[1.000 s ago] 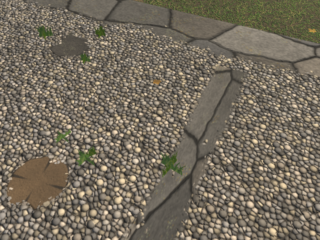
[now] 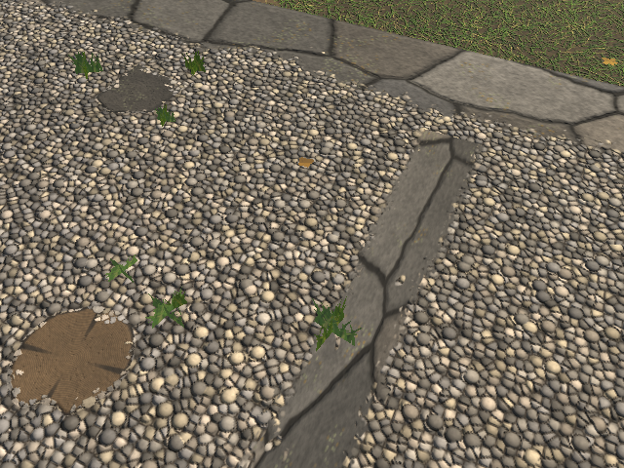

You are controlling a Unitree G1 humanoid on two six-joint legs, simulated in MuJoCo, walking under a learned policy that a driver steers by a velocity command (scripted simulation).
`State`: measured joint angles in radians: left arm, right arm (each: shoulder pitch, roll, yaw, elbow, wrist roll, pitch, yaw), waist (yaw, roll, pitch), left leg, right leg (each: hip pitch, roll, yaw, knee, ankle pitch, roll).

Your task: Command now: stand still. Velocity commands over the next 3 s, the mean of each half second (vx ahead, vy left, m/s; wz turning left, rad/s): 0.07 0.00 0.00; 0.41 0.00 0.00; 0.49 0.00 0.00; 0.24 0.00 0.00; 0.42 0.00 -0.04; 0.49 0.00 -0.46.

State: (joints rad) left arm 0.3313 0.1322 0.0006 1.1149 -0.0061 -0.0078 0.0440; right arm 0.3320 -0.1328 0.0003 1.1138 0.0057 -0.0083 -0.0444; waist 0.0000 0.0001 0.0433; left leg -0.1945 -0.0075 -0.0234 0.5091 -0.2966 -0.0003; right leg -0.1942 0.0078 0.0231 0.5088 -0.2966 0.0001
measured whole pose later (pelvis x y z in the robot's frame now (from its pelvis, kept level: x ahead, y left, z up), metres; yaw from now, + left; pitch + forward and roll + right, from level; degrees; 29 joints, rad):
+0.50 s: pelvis +0.01 +0.00 -0.01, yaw +0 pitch +0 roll +0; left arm 0.42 0.14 0.01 1.10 -0.03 -0.06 0.04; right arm 0.42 -0.14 -0.01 1.10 0.03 -0.06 -0.04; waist 0.00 0.00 -0.02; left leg -0.25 -0.02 -0.03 0.62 -0.44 0.05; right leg -0.25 0.01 0.03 0.62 -0.45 -0.05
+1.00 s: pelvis +0.21 -0.11 +0.01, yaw +0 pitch +1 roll +1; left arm 0.37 0.18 0.01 1.01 0.00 -0.12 -0.04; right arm 0.28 -0.25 -0.04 0.92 0.03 -0.11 -0.02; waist 0.02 0.03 -0.04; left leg -0.56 0.07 -0.03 1.24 -0.18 0.08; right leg -0.19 0.04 -0.04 0.42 -0.24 -0.07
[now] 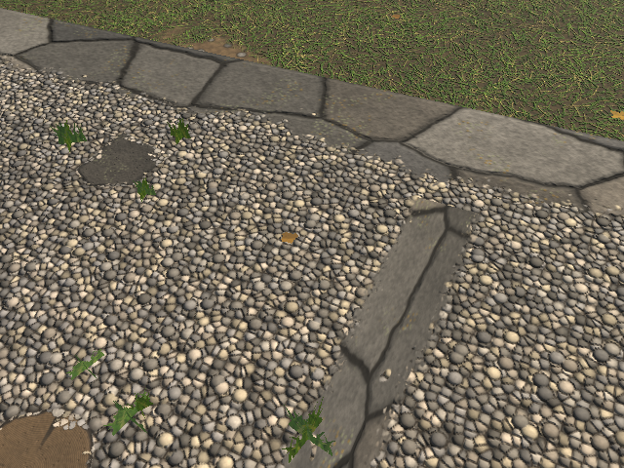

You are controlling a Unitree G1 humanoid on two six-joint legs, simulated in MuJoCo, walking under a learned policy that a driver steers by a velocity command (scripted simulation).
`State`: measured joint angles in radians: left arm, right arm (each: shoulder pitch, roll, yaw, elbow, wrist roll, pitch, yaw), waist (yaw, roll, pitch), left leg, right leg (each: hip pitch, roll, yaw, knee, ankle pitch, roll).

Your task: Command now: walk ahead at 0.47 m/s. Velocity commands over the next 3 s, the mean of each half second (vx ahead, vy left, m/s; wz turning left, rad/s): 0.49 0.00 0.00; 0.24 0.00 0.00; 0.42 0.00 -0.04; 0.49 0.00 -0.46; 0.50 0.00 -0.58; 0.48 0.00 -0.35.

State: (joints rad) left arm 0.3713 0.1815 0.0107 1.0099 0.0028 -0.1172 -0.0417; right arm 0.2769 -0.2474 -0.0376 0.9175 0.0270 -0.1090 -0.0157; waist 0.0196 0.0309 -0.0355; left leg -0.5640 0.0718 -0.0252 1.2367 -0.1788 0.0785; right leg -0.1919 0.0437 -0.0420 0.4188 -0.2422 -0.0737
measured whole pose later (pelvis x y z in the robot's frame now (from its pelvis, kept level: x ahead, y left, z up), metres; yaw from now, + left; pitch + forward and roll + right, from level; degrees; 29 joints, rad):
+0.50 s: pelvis +0.28 +0.02 -0.01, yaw -1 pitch +2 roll +1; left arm 0.39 0.22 0.02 1.00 -0.02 -0.11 -0.01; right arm 0.10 -0.23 -0.04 0.86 0.01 -0.11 0.03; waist 0.01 -0.01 0.03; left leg -0.39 -0.06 0.08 0.48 -0.12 0.08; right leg -0.29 0.01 0.06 1.23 -0.40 -0.06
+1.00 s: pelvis +0.46 -0.02 -0.01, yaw +0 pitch +2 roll +1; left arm 0.20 0.22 0.05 0.91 0.00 -0.06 0.01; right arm 0.21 -0.26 -0.04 1.00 0.01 -0.05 -0.01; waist 0.00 0.02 -0.01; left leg -0.43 0.01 0.03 0.99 -0.47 0.04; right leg -0.38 0.00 -0.01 0.45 -0.12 -0.05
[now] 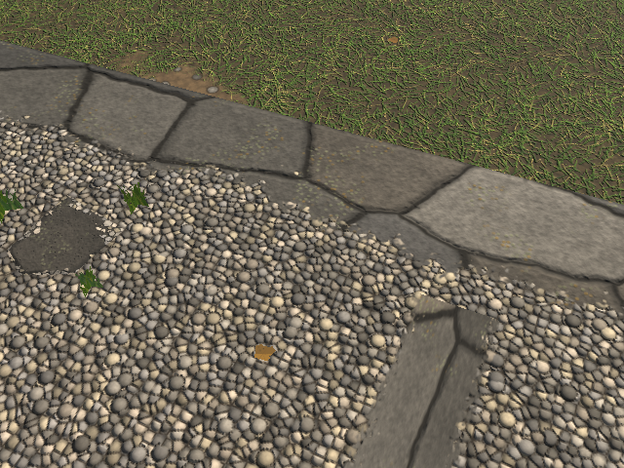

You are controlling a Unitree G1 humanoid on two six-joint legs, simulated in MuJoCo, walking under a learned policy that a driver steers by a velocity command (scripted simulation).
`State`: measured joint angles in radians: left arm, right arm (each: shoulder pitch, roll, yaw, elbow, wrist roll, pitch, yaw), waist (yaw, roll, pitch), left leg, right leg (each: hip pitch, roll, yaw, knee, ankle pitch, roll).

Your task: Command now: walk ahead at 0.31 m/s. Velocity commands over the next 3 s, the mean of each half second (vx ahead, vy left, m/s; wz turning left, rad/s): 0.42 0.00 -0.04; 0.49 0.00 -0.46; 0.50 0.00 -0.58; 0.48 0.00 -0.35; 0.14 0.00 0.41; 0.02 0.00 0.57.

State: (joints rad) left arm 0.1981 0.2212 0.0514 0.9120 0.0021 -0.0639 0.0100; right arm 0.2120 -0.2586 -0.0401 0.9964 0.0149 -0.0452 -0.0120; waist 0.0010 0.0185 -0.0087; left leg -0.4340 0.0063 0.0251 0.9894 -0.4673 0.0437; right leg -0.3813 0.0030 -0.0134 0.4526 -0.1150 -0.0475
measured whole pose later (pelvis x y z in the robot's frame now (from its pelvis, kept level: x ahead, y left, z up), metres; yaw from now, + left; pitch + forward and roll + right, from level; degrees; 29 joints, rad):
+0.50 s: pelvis +0.13 +0.06 +0.02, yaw -2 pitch +3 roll -2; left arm 0.14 0.26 0.09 0.91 -0.02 -0.07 0.00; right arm 0.44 -0.19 -0.04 1.07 -0.01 -0.10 -0.01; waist -0.07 -0.03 -0.06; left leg -0.09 0.01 0.06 0.24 -0.21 0.04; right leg -0.72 -0.06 0.05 0.90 -0.02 -0.05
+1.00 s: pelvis +0.40 -0.03 +0.00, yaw -19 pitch +1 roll -1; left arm 0.24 0.24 0.07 0.84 -0.01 -0.06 -0.02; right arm 0.15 -0.27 -0.07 0.84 0.00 -0.13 -0.02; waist 0.01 0.02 0.04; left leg -0.61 0.13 -0.07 1.11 -0.30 -0.02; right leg -0.23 0.13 0.02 0.36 -0.15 -0.11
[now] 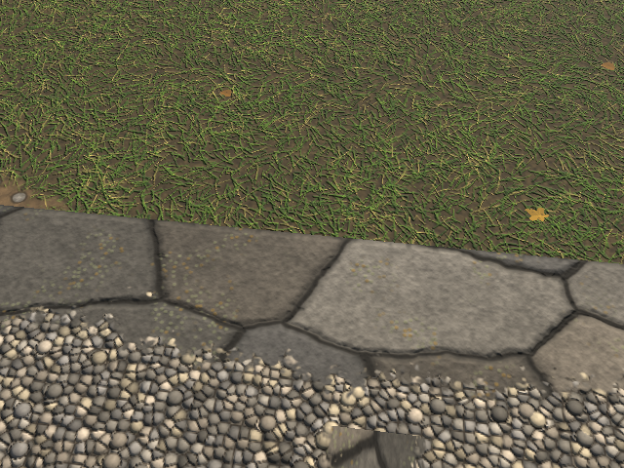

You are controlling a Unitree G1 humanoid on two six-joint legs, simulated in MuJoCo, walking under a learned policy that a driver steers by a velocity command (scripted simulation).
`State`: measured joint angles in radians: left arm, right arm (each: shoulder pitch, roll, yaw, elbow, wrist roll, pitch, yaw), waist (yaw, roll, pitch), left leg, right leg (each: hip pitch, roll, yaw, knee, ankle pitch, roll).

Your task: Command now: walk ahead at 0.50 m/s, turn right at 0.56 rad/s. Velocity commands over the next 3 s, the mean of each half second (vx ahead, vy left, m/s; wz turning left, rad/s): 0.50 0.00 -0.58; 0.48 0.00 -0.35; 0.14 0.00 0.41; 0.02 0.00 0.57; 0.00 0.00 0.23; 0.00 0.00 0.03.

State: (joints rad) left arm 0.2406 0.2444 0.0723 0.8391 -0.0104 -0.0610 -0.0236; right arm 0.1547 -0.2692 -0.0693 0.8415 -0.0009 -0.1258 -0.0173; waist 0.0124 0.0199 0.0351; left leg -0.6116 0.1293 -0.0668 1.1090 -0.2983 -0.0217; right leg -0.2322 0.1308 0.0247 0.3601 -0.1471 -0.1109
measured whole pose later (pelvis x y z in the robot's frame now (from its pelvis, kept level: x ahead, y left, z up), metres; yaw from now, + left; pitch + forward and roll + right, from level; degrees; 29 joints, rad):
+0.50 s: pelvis +0.27 +0.05 +0.00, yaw -17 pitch +1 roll +1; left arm 0.23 0.31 0.09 0.71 -0.03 -0.02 0.00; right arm 0.27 -0.25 -0.07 0.83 -0.01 -0.11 0.01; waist -0.04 -0.05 0.02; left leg -0.18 -0.01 0.11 0.34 -0.18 0.03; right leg -0.65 -0.08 0.07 1.12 -0.25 -0.02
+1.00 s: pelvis +0.49 -0.11 +0.00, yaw -27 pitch +1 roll -1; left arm 0.25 0.25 0.07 0.75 0.01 -0.07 -0.03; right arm 0.21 -0.31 -0.06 0.83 0.03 -0.07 0.00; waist 0.00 0.04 0.04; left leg -0.60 0.12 -0.03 1.14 -0.31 -0.01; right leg -0.22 0.06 -0.07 0.39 -0.18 -0.08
